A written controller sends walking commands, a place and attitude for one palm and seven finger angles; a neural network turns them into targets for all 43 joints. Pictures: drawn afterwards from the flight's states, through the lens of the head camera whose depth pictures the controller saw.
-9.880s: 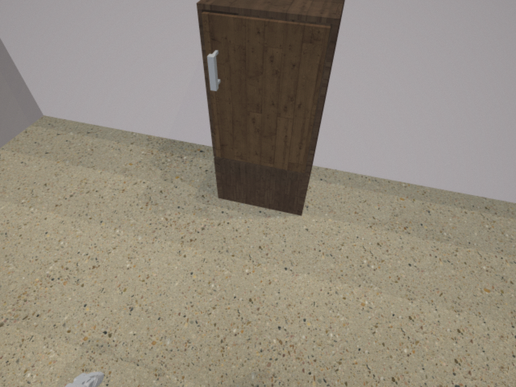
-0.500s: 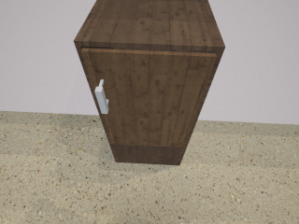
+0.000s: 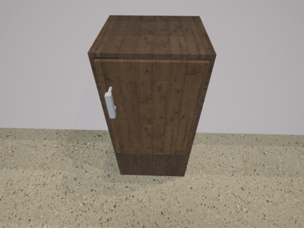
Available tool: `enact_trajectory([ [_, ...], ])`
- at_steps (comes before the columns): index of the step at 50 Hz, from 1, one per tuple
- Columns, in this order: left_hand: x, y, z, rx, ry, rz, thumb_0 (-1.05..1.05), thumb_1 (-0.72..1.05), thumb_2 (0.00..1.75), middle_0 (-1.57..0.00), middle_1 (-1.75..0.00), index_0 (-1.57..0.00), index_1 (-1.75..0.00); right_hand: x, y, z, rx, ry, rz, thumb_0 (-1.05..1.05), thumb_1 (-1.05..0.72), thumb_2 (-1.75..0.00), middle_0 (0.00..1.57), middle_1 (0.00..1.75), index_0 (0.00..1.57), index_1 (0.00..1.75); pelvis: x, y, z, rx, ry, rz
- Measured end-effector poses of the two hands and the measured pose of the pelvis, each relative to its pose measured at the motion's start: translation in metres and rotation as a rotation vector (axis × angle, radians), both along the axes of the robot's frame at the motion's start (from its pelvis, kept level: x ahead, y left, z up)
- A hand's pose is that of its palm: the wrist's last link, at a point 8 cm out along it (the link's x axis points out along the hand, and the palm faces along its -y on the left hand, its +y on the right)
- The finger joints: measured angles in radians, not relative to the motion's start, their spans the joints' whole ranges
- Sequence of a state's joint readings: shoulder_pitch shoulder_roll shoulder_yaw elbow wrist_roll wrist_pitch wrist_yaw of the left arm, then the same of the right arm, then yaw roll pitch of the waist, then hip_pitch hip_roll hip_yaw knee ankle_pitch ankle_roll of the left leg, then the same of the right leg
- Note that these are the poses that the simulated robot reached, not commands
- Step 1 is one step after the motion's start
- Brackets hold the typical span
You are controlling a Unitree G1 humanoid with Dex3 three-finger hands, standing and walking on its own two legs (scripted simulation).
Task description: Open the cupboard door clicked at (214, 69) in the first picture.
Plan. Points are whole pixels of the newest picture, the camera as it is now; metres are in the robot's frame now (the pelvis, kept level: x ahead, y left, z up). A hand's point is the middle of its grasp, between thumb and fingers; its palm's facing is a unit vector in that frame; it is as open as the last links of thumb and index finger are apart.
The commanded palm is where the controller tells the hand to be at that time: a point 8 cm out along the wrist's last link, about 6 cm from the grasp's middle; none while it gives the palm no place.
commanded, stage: come to a stop and stand still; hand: left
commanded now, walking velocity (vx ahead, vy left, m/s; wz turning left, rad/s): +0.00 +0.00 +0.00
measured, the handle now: (111, 102) +0.58 +0.20 -0.02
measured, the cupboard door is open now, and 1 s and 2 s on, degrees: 0 0 0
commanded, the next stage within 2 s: look again from close up in 1.10 s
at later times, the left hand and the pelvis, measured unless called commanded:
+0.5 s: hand out of the picture -0.01 +0.14 -0.16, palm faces +0.05 -0.98 -0.20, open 7.3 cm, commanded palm none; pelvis +0.00 -0.03 +0.01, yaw +2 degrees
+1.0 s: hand out of the picture +0.04 +0.15 -0.16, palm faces +0.06 -0.97 -0.22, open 7.3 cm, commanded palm none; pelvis +0.03 -0.02 +0.01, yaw +1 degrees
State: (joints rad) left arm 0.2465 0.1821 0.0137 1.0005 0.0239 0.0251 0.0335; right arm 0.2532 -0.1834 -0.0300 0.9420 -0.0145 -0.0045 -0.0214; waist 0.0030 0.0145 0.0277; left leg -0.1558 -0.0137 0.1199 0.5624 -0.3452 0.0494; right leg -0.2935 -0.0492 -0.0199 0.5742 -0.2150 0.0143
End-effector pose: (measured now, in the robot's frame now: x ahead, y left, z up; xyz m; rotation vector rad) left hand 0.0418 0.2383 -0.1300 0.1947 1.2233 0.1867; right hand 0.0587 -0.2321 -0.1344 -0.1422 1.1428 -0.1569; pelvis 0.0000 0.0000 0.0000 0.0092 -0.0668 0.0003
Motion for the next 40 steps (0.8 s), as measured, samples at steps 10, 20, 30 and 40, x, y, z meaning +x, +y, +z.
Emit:
enact_trajectory([
  [10, -0.055, -0.01, 0.008, 0.017, 0.092, 0.039, 0.0, 0.91, 0.89, -0.2, -0.3, -0.2, -0.3, -0.042, -0.011, -0.007, 0.03, 0.109, 0.017, 0.01, -0.91, -0.9, 0.2, 0.3, 0.2, 0.3, -0.012, -0.014, 0.005, 0.008, 0.028, 0.016],
  [20, -0.068, -0.04, 0.001, -0.041, 0.157, 0.057, 0.0, 0.91, 0.89, -0.2, -0.3, -0.2, -0.3, -0.095, -0.019, -0.007, 0.03, 0.276, -0.019, 0.01, -0.91, -0.9, 0.2, 0.3, 0.19, 0.3, -0.006, -0.024, 0.007, 0.008, 0.047, 0.026],
  [30, -0.042, -0.046, -0.002, -0.05, 0.14, 0.044, 0.02, 0.93, 0.89, -0.2, -0.3, -0.2, -0.3, -0.1, -0.008, -0.004, 0.051, 0.328, -0.037, 0.01, -0.91, -0.9, 0.19, 0.3, 0.19, 0.3, 0.007, -0.028, 0.009, 0.003, 0.05, 0.028],
  [40, -0.021, -0.04, 0.001, -0.037, 0.122, 0.046, 0.01, 0.93, 0.89, -0.2, -0.3, -0.2, -0.3, -0.062, 0.002, -0.006, 0.065, 0.277, -0.016, 0.01, -0.91, -0.9, 0.2, 0.3, 0.19, 0.3, 0.019, -0.026, 0.01, -0.001, 0.049, 0.028],
])
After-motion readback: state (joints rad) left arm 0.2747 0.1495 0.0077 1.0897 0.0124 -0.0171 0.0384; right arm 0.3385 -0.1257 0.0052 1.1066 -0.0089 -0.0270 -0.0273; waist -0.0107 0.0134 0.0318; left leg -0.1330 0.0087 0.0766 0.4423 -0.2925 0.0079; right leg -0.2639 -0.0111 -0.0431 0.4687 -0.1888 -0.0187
